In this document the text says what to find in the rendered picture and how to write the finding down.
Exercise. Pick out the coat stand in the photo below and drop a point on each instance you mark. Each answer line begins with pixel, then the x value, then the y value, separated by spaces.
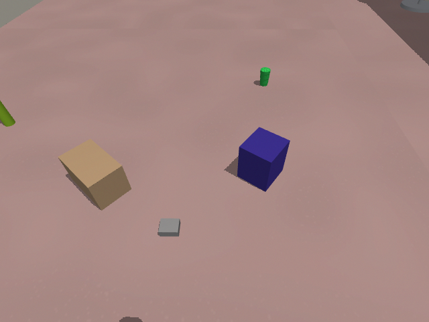
pixel 420 6

